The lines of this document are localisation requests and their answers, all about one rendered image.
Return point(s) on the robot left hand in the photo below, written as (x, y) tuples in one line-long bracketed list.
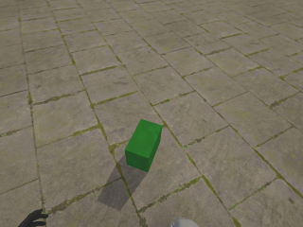
[(29, 220)]

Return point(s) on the carton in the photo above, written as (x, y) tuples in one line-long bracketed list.
[(143, 145)]

